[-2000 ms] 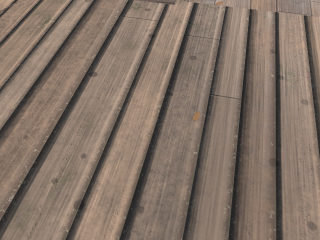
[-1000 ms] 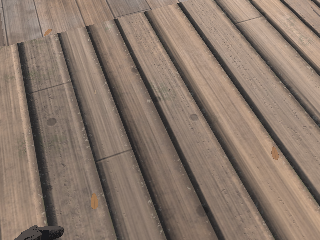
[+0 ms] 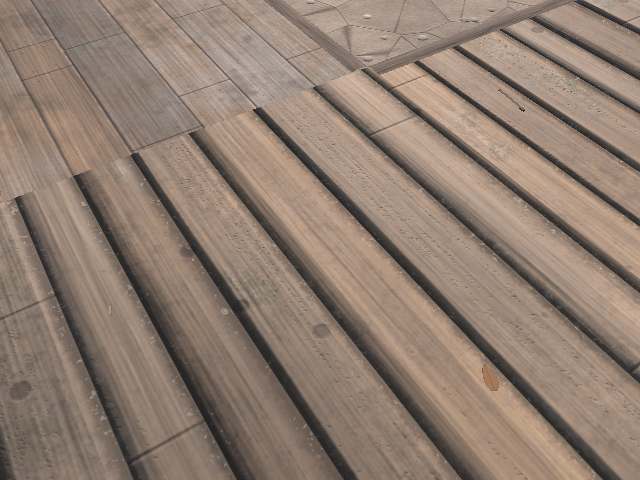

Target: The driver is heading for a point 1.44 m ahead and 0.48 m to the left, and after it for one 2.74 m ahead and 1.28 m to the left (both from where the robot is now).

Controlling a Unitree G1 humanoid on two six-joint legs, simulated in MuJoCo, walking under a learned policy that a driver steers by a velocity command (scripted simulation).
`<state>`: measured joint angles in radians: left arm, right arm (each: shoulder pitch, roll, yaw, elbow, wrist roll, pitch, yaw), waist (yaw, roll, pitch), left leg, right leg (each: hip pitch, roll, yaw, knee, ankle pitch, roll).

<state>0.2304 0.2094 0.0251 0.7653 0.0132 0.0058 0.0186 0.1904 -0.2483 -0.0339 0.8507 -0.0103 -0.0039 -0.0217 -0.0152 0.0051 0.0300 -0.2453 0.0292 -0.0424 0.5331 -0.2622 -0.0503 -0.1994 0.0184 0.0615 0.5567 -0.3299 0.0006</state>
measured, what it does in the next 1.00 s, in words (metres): stands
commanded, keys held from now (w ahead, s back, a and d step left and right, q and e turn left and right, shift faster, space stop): no key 1.00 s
